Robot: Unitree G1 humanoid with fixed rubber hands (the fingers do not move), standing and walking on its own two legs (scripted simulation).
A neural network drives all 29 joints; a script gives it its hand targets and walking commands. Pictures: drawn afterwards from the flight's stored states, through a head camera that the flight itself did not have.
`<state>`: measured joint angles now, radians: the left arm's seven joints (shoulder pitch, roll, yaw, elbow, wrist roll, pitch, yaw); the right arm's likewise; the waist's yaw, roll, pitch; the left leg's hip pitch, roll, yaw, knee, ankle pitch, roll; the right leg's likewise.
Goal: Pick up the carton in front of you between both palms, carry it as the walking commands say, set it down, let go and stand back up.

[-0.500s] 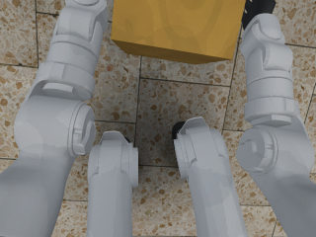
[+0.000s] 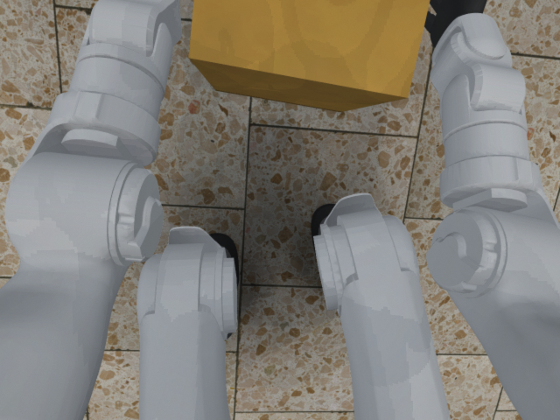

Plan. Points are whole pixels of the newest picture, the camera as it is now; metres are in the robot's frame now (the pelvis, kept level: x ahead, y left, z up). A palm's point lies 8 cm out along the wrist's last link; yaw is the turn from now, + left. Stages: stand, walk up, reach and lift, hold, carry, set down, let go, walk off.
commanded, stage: set down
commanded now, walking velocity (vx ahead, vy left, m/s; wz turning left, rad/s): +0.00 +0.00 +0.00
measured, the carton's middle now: (300, 9) +0.55 -0.09 -0.25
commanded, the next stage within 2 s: let go in 1.74 s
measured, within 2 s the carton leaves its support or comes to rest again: neither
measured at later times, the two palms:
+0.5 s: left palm out of the picture +0.58 +0.07 -0.19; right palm (450, 22) +0.50 -0.24 -0.19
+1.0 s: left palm out of the picture +0.61 +0.08 -0.08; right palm out of the picture +0.51 -0.28 -0.08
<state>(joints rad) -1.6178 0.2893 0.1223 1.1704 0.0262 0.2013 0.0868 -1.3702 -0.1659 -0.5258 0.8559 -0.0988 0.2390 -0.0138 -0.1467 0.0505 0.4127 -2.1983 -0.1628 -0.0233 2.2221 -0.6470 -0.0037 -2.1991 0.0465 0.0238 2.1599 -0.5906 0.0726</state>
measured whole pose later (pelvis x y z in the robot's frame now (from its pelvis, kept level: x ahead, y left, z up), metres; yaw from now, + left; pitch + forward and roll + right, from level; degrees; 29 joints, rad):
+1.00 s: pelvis -0.01 -0.01 +0.03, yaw -3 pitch +38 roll -1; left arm -1.60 0.46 0.01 1.12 -0.13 0.22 0.08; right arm -1.39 -0.28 -0.29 0.92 0.18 0.18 -0.14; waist -0.15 0.02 0.28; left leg -2.15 -0.06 -0.01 2.11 -0.63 0.01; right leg -2.19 0.03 -0.01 2.04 -0.52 0.01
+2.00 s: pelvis +0.05 -0.02 +0.29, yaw +0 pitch +44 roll +1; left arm -1.01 0.21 0.27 0.80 0.14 0.21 0.07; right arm -0.85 -0.19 -0.36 0.68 -0.09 0.18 0.06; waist -0.10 0.03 -0.07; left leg -1.44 -0.07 -0.06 1.01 -0.33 -0.01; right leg -1.48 0.02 0.02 0.99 -0.27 -0.01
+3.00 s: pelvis +0.12 +0.00 +0.40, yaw -3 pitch -4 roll -1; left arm 0.23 0.21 0.03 0.42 0.00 0.12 -0.06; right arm 0.21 -0.21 -0.05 0.43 -0.02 0.13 0.08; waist 0.00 0.02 0.09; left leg -0.08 -0.05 -0.04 0.45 -0.30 0.04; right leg -0.13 0.02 0.06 0.43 -0.24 0.01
